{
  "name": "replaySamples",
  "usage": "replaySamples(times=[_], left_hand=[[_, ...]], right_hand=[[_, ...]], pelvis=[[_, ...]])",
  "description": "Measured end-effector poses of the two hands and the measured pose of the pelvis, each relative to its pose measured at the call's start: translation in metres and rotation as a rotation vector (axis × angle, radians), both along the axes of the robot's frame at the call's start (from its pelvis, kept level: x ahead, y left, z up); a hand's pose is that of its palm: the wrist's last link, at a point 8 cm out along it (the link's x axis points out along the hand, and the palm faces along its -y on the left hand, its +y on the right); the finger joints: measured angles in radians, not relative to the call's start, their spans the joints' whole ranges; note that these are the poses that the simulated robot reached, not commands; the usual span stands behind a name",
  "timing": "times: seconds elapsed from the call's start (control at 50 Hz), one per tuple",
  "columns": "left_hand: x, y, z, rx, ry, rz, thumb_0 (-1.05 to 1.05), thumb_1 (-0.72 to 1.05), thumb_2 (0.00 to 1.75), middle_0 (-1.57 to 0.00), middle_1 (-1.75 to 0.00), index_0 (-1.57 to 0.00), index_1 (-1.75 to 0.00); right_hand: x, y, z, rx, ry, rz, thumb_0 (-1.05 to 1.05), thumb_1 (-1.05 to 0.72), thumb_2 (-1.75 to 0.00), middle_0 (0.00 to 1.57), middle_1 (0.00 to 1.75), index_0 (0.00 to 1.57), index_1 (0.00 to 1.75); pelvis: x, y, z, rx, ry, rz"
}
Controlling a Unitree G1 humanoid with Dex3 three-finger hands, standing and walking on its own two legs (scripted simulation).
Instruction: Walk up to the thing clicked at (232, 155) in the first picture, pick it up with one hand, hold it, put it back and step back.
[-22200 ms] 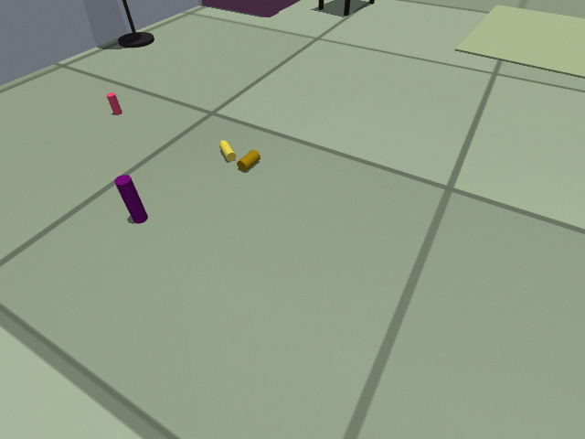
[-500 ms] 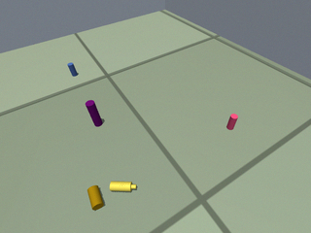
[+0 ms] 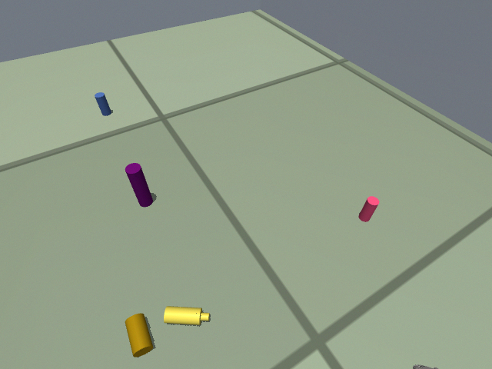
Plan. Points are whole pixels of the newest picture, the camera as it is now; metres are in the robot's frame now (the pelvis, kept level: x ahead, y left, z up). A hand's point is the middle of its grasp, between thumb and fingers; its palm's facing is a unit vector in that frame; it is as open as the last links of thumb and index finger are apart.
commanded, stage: walk up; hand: left
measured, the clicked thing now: (187, 315) +0.45 +0.23 -0.72
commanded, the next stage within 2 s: stand in 1.38 s
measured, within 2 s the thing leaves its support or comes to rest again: neither
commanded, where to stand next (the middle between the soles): +0.07 -0.01 m, yaw +0 degrees
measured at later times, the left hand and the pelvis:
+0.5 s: hand out of the picture +0.17 +0.25 -0.13, palm faces -0.02 -0.94 -0.35, open 7.4 cm; pelvis +0.05 -0.01 +0.02, yaw +0 degrees
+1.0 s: hand out of the picture +0.13 +0.25 -0.13, palm faces +0.01 -0.94 -0.33, open 7.4 cm; pelvis +0.06 +0.00 +0.03, yaw +1 degrees
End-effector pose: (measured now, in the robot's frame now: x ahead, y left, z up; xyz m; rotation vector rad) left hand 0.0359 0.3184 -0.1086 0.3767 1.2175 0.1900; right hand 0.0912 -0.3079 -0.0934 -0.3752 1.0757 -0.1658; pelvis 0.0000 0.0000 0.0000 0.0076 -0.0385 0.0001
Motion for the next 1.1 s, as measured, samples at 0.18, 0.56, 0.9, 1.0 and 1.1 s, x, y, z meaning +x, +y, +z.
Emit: replaySamples(times=[0.18,0.56,0.9,1.0,1.1], left_hand=[[0.029,-0.015,0.006,0.028,0.004,0.013,0.00,0.90,0.90,-0.20,-0.30,-0.20,-0.30],[0.132,-0.028,0.020,-0.041,-0.119,0.000,0.00,0.90,0.90,-0.20,-0.30,-0.20,-0.30],[0.096,-0.021,0.017,-0.047,-0.004,0.062,0.00,0.90,0.90,-0.20,-0.30,-0.20,-0.30],[0.086,-0.020,0.015,-0.051,0.021,0.078,0.00,0.90,0.90,-0.20,-0.30,-0.20,-0.30],[0.083,-0.019,0.014,-0.054,0.026,0.084,0.00,0.90,0.90,-0.20,-0.30,-0.20,-0.30]], right_hand=[[0.007,-0.019,-0.018,0.010,0.085,-0.059,0.00,-0.90,-0.90,0.20,0.30,0.20,0.30],[0.048,0.004,-0.004,0.031,0.093,-0.058,0.00,-0.90,-0.90,0.21,0.30,0.20,0.30],[0.052,0.003,0.004,0.018,0.120,-0.059,0.00,-0.90,-0.90,0.20,0.30,0.20,0.30],[0.049,0.007,0.003,0.021,0.137,-0.060,0.00,-0.90,-0.90,0.20,0.30,0.20,0.30],[0.048,0.012,0.002,0.026,0.144,-0.061,0.00,-0.90,-0.90,0.20,0.30,0.20,0.30]], pelvis=[[0.027,-0.012,0.000,-0.005,0.009,-0.009],[0.054,-0.006,0.019,-0.007,0.000,0.005],[0.058,-0.004,0.027,-0.013,0.003,0.010],[0.060,-0.002,0.028,-0.013,0.002,0.011],[0.061,0.000,0.028,-0.013,0.002,0.014]])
